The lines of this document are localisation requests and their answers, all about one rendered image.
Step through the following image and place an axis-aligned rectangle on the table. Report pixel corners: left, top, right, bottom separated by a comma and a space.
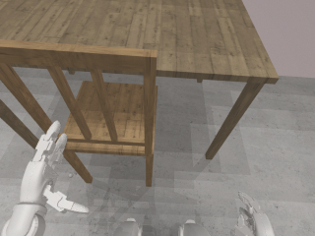
0, 0, 280, 160

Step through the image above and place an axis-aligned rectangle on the chair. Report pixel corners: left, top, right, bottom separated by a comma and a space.
0, 39, 158, 187

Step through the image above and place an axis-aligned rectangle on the robot left hand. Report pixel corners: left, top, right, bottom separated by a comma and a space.
20, 120, 90, 214

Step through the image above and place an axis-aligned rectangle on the robot right hand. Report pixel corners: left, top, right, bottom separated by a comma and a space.
234, 191, 275, 236

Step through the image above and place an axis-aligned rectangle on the robot right thigh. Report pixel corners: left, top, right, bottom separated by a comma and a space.
178, 222, 211, 236

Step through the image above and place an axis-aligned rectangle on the robot left forearm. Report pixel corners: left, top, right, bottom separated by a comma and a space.
1, 203, 48, 236

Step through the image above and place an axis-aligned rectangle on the robot right shin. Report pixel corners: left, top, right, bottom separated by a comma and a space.
185, 219, 195, 224

